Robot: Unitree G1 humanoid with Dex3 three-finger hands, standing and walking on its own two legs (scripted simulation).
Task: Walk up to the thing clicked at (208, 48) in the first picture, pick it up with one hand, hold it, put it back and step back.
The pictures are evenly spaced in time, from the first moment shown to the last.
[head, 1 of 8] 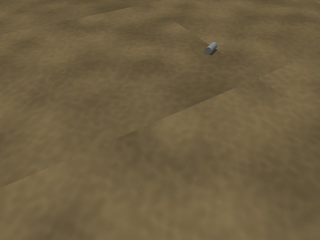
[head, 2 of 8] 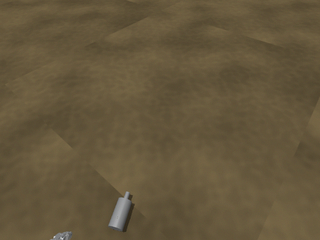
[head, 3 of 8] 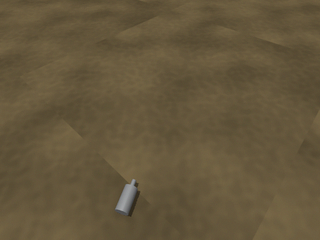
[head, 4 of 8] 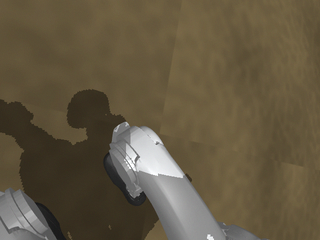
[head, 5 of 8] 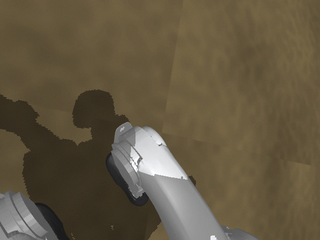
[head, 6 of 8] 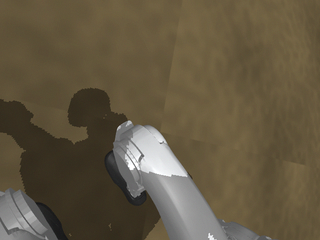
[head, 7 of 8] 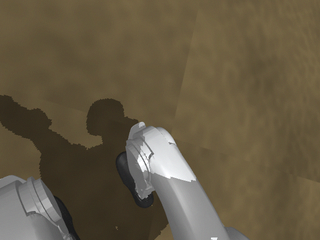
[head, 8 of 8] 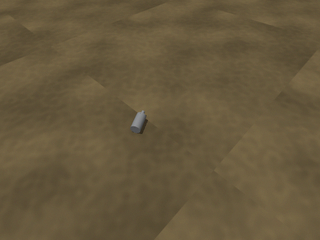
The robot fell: no
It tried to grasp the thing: no
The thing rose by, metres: 0.00
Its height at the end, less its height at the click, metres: +0.00
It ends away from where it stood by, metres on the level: 0.02
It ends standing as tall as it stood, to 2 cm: yes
